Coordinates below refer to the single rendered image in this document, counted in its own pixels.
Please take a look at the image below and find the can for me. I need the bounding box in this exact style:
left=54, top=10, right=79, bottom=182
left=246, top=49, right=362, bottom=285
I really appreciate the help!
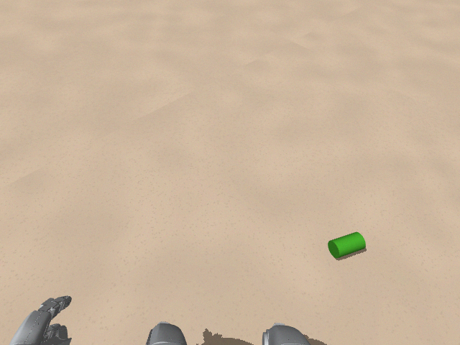
left=328, top=232, right=366, bottom=258

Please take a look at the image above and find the left robot hand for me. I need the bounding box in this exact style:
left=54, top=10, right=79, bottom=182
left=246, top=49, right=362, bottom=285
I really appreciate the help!
left=9, top=296, right=72, bottom=345

